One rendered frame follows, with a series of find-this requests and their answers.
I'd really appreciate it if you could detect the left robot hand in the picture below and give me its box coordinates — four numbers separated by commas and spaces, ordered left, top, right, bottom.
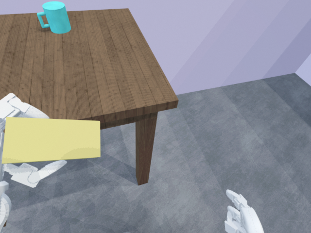
0, 93, 67, 188

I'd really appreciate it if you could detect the sponge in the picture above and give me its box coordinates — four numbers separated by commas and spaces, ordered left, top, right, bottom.
2, 117, 101, 164

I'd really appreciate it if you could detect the right robot hand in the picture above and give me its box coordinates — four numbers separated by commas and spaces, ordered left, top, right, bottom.
225, 190, 264, 233

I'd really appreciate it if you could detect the table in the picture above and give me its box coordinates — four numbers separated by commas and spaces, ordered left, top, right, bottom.
0, 8, 179, 227

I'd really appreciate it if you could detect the left robot forearm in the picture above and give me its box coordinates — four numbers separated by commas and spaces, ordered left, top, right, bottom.
0, 181, 12, 233

